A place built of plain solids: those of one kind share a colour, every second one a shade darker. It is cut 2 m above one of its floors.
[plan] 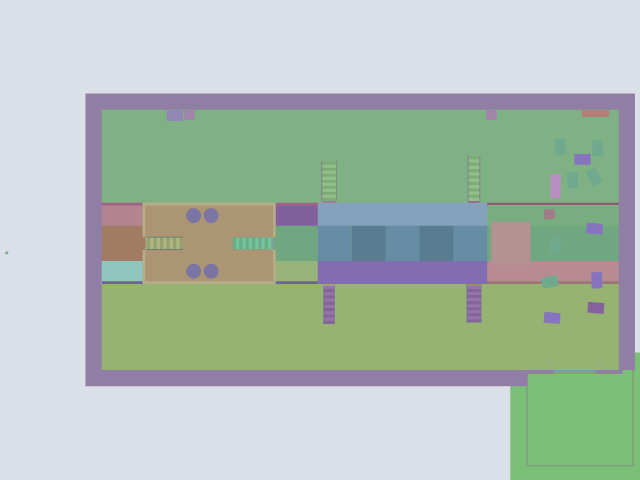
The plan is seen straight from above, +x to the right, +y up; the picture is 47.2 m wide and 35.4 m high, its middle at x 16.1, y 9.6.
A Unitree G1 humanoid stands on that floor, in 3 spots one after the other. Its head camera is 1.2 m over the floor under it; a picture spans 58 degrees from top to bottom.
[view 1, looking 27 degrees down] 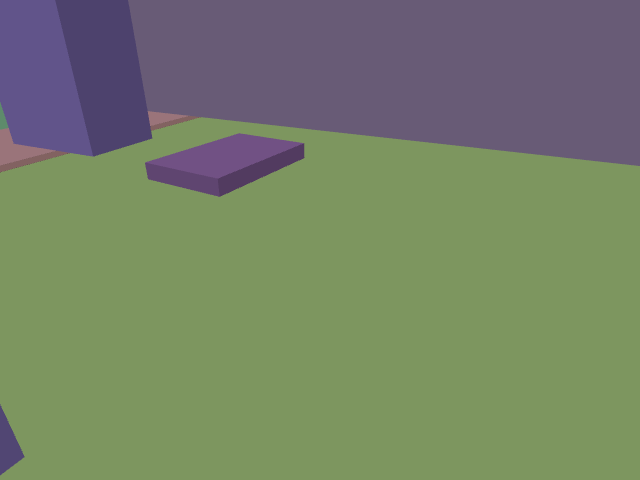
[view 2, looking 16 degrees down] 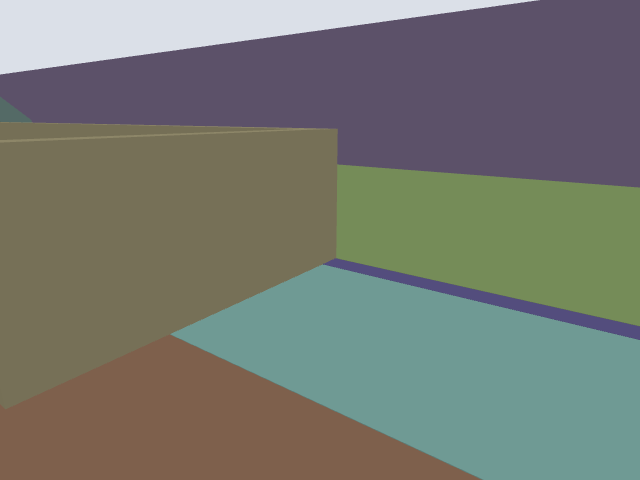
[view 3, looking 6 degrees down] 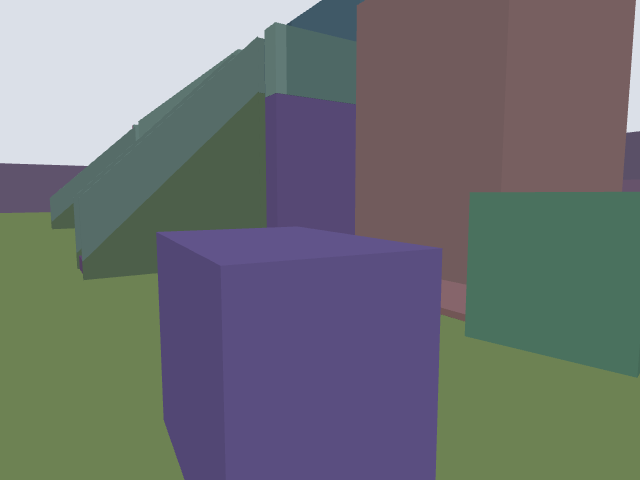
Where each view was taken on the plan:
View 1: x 33.38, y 2.21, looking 26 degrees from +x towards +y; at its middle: floor_hall0a_tile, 2.64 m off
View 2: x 1.01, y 9.35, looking -54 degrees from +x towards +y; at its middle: rail_reela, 3.54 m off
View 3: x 34.88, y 3.01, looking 147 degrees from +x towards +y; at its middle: load_cartons_mail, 1.81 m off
